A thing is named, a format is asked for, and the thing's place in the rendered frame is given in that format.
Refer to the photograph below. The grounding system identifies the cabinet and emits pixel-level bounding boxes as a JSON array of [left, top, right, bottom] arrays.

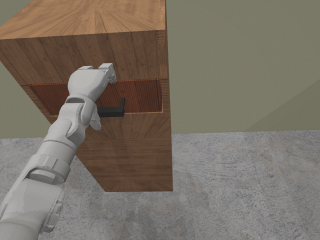
[[0, 0, 173, 192]]

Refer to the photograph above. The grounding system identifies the left robot forearm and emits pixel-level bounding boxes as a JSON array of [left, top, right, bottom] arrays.
[[0, 94, 95, 220]]

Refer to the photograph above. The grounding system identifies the robot right hand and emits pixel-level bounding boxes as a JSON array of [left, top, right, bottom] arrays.
[[240, 230, 261, 240]]

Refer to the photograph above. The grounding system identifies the drawer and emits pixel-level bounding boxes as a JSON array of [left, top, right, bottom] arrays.
[[28, 78, 162, 116]]

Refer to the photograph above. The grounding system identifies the handle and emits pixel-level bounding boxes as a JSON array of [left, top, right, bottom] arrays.
[[97, 97, 126, 118]]

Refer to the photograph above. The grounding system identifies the left robot upper arm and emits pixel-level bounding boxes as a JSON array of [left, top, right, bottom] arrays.
[[0, 178, 66, 240]]

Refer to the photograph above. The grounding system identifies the robot left hand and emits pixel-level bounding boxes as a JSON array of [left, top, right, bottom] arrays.
[[67, 63, 117, 131]]

